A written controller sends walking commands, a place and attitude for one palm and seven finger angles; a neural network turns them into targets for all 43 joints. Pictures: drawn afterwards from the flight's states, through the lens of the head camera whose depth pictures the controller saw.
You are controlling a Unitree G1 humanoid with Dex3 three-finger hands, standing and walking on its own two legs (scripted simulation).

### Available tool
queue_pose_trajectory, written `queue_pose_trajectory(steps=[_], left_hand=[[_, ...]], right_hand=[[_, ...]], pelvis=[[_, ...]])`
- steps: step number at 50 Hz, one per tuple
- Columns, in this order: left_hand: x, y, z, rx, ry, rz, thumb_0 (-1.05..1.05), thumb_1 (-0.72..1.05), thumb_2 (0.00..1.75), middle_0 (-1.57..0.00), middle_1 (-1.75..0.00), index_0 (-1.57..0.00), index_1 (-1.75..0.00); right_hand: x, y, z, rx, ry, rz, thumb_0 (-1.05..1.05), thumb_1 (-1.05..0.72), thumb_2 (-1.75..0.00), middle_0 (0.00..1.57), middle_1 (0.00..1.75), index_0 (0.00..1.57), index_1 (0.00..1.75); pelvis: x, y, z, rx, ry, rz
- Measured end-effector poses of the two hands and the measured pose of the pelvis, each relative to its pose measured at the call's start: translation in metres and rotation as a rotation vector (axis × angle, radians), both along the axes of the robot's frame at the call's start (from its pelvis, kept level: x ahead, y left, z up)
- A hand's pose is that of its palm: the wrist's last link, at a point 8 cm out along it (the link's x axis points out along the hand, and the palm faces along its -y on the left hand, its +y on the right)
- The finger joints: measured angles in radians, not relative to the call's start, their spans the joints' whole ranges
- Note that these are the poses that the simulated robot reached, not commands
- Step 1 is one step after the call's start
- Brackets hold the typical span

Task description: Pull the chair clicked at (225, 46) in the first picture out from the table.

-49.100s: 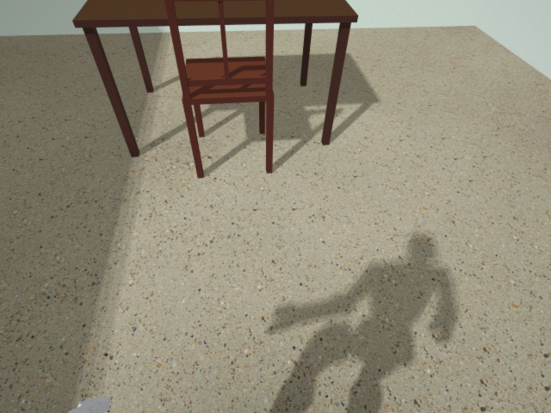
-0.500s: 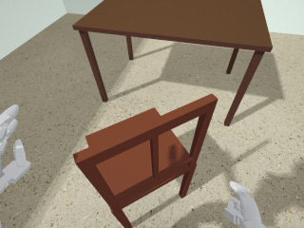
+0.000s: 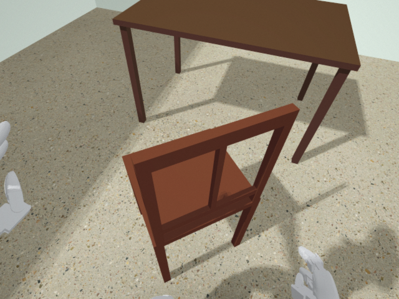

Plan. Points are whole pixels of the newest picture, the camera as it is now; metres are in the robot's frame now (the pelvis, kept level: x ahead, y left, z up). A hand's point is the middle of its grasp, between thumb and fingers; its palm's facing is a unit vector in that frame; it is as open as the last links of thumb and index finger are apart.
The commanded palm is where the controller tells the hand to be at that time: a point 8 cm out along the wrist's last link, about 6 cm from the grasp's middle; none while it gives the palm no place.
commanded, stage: step back with the hand held close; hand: left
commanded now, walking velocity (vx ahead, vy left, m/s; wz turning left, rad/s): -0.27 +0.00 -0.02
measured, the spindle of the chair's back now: (216, 179) +0.42 -0.01 -0.06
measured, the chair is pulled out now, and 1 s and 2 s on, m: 0.62 0.62 0.62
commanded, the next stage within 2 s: stop stepping back and stand still in 0.52 s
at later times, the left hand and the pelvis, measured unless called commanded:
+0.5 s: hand out of the picture +0.15 +0.28 +0.19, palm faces +0.46 -0.77 -0.45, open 7.4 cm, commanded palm +0.07 +0.31 +0.19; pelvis -0.06 +0.01 +0.00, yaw +1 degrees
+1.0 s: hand out of the picture +0.10 +0.25 +0.17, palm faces +0.28 -0.84 -0.47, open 7.4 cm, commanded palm +0.02 +0.30 +0.19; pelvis -0.14 +0.01 +0.00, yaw -3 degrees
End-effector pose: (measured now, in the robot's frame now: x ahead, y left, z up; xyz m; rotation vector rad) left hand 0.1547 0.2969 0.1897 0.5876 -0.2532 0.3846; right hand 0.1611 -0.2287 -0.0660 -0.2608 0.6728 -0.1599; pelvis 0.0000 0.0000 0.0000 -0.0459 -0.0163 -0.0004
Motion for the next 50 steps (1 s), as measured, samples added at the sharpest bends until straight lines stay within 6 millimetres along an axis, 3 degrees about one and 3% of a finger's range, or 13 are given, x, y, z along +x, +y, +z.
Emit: queue_pose_trajectory(steps=[10, 16, 24, 29, 34, 36, 41, 46, 50], left_hand=[[-0.027, 0.001, 0.005, 0.051, -0.068, 0.007, 0.01, 0.88, 0.90, -0.22, -0.30, -0.22, -0.31], [-0.036, 0.006, 0.003, 0.023, -0.129, -0.021, 0.01, 0.88, 0.90, -0.22, -0.30, -0.22, -0.31], [-0.043, 0.021, 0.009, 0.029, -0.150, -0.041, 0.01, 0.88, 0.90, -0.22, -0.30, -0.22, -0.31], [-0.063, 0.012, 0.020, 0.046, -0.162, -0.065, 0.01, 0.88, 0.90, -0.21, -0.30, -0.21, -0.31], [-0.076, -0.008, 0.022, 0.071, -0.163, -0.114, 0.01, 0.88, 0.90, -0.21, -0.30, -0.21, -0.30], [-0.081, -0.013, 0.024, 0.057, -0.146, -0.140, 0.01, 0.88, 0.90, -0.21, -0.30, -0.21, -0.31], [-0.084, -0.004, 0.011, 0.010, -0.077, -0.130, 0.01, 0.88, 0.90, -0.22, -0.30, -0.22, -0.31], [-0.077, 0.003, -0.012, -0.035, -0.023, -0.135, 0.01, 0.88, 0.90, -0.22, -0.30, -0.22, -0.31], [-0.091, -0.007, -0.004, -0.020, -0.002, -0.179, 0.02, 0.88, 0.90, -0.22, -0.30, -0.22, -0.31]], right_hand=[[-0.018, -0.003, -0.006, -0.007, -0.019, 0.018, 0.01, -0.90, -0.90, 0.21, 0.30, 0.20, 0.30], [-0.034, -0.007, -0.006, -0.053, -0.001, 0.004, 0.01, -0.90, -0.90, 0.21, 0.30, 0.20, 0.30], [-0.069, 0.012, 0.003, -0.016, 0.008, -0.029, 0.01, -0.90, -0.90, 0.21, 0.30, 0.20, 0.30], [-0.088, 0.016, 0.003, 0.006, 0.027, 0.007, 0.01, -0.90, -0.90, 0.21, 0.30, 0.20, 0.30], [-0.107, 0.005, -0.017, 0.025, 0.037, 0.017, 0.01, -0.90, -0.90, 0.21, 0.30, 0.20, 0.30], [-0.119, 0.001, -0.019, 0.034, 0.063, -0.019, 0.01, -0.90, -0.90, 0.21, 0.30, 0.20, 0.30], [-0.141, -0.009, -0.001, 0.014, 0.063, -0.118, 0.01, -0.90, -0.90, 0.21, 0.30, 0.20, 0.30], [-0.155, -0.013, 0.007, -0.004, -0.007, -0.141, 0.01, -0.90, -0.90, 0.21, 0.30, 0.20, 0.30], [-0.174, -0.010, 0.013, 0.003, -0.004, -0.128, 0.01, -0.90, -0.90, 0.20, 0.30, 0.20, 0.30]], pelvis=[[-0.023, -0.004, -0.008, 0.004, -0.020, 0.026], [-0.036, 0.007, -0.014, 0.008, -0.012, 0.005], [-0.060, 0.012, -0.005, -0.048, 0.012, 0.020], [-0.073, 0.005, -0.001, -0.031, 0.061, -0.011], [-0.098, -0.002, -0.008, -0.036, 0.056, -0.024], [-0.099, 0.000, -0.005, -0.030, 0.041, -0.021], [-0.099, 0.006, 0.002, 0.016, 0.038, -0.066], [-0.123, 0.013, -0.004, 0.030, 0.005, -0.081], [-0.135, 0.012, 0.002, 0.024, -0.009, -0.054]])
